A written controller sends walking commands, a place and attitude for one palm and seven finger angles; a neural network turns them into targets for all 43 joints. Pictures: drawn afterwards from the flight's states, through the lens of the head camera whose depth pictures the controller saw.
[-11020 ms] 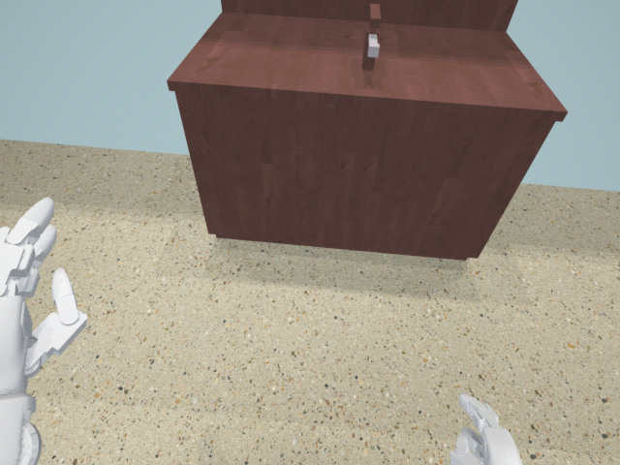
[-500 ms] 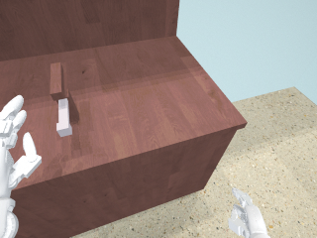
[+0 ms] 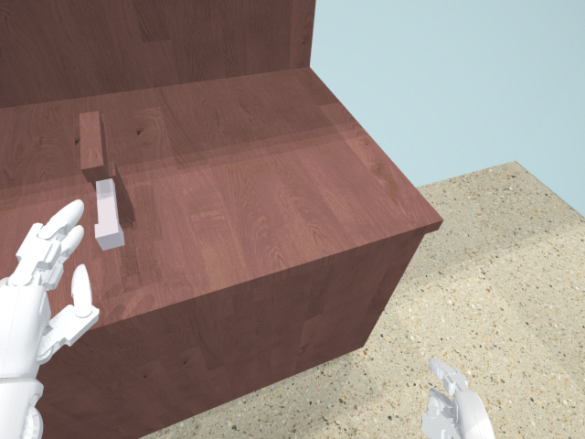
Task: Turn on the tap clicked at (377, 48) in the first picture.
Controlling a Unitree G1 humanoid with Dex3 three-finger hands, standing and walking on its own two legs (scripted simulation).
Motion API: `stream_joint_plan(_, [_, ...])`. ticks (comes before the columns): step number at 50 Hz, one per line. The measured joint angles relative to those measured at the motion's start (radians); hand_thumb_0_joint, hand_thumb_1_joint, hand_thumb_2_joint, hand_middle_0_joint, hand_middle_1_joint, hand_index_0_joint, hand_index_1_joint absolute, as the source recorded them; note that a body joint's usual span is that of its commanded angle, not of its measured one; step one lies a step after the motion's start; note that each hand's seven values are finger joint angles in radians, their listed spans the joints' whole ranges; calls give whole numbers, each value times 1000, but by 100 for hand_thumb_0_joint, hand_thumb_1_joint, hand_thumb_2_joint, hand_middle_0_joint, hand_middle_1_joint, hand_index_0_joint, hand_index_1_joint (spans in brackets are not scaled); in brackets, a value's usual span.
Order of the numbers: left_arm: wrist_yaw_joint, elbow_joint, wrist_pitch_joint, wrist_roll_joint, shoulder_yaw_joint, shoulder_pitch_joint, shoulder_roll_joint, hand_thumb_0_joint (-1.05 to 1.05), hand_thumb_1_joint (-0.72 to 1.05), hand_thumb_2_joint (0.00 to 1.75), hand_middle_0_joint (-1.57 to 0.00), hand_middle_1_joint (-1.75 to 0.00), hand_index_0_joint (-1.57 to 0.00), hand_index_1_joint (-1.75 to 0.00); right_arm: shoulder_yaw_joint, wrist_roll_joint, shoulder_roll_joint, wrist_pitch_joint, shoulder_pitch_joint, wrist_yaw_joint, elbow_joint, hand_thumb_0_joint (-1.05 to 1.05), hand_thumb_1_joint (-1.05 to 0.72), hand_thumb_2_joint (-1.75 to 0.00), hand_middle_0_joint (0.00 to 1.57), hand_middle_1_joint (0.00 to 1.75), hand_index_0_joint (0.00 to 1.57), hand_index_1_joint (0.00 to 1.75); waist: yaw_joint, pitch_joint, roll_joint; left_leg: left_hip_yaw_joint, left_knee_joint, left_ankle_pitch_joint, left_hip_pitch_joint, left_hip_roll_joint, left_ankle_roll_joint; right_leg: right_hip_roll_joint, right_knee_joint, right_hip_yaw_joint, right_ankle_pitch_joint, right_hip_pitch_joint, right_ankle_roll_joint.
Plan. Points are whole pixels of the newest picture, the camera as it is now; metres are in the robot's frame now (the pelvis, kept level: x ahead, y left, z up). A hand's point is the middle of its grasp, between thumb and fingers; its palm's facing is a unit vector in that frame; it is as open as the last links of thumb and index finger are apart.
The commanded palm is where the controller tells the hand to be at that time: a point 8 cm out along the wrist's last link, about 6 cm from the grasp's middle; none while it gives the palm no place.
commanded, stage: come to a stop and stand still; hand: left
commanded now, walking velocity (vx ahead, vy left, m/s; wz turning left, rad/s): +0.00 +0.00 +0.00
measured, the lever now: (109, 235) +0.35 +0.27 +0.08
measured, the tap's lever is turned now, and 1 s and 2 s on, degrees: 0 0 0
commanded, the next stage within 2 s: look again from close up in 0.96 s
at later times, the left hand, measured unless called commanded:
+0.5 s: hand (41, 285) +0.23 +0.27 +0.15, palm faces +0.40 -0.83 -0.37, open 7.5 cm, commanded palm +0.17 +0.29 +0.18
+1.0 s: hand (71, 280) +0.23 +0.24 +0.16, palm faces +0.38 -0.85 -0.36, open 7.5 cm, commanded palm +0.17 +0.27 +0.18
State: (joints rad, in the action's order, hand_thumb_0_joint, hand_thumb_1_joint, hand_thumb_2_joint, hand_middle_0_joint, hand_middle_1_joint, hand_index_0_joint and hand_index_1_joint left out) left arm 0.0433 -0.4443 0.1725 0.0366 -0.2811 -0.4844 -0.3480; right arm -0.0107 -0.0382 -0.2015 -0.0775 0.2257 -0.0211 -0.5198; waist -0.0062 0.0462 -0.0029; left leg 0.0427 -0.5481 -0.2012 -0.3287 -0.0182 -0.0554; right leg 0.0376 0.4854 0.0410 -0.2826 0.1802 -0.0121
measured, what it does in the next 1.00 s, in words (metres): stands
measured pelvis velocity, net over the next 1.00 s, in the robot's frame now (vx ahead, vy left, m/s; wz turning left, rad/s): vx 0.02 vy -0.01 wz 0.02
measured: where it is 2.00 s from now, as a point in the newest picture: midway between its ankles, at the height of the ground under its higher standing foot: outside the picture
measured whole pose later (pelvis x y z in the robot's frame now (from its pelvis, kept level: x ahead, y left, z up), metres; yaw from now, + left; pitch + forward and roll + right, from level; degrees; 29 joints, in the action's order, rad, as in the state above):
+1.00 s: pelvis +0.02 -0.01 +0.01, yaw +1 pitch -1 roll -2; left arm 0.09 -0.43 0.18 0.04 -0.33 -0.41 -0.36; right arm -0.02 -0.03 -0.21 -0.09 0.22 -0.04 -0.57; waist 0.03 0.03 -0.01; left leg 0.03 -0.46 -0.18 -0.27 -0.02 -0.06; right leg 0.03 0.38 0.02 -0.25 0.11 0.00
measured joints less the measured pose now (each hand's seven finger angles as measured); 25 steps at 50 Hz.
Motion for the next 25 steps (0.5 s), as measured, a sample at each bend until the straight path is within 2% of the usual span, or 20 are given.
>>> stream_joint_plan(4, [32, 31, -4, -1, -74, 83, -49, 2, 88, 90, -22, -30, -22, -30, -3, 6, 2, -12, 20, -20, -22, 1, -91, -90, 20, 30, 20, 30, 26, 30, -35, -4, 4, 8, 1, -7, -24, -5, 2, -5, 0, -1, -1])
stream_joint_plan(8, [62, -7, 15, -5, -137, 163, -57, 2, 88, 90, -21, -30, -21, -30, -8, 10, -5, -51, 18, -9, -39, 1, -91, -90, 20, 30, 20, 30, 45, 47, -31, -5, 19, 17, 7, -17, -33, -15, -13, -9, 6, -9, 0])
stream_joint_plan(10, [70, -39, 35, -8, -137, 170, -44, 2, 89, 90, -21, -30, -21, -30, -11, 11, -4, -64, 12, 2, -45, 1, -91, -90, 20, 30, 20, 30, 47, 38, -22, -3, 29, 20, 12, -20, -37, -18, -31, -7, 14, -17, -4])
stream_joint_plan(15, [60, -37, 58, -22, -85, 122, -19, 2, 89, 90, -20, -30, -20, -30, -20, 12, 13, -61, -10, 15, -43, 1, -91, -90, 20, 30, 20, 30, 38, -8, -1, 10, 63, 26, 29, -30, -40, -30, -57, 6, 19, -28, -5])
stream_joint_plan(20, [45, 49, 21, -21, -67, 95, -26, 1, 89, 90, -21, -30, -21, -30, -33, 12, 32, -36, -30, 8, -32, 1, -91, -90, 20, 30, 20, 30, 31, -21, 5, 9, 85, 33, 43, -34, -38, -35, -77, 5, 24, -40, -15])
stream_joint_plan(25, [46, 38, -9, -15, -68, 98, -17, 2, 89, 90, -21, -30, -21, -30, -40, 14, 30, -31, -32, 4, -30, 1, -91, -90, 20, 30, 20, 30, 45, -4, -12, -3, 89, 34, 52, -30, -33, -30, -89, -6, 28, -56, -16])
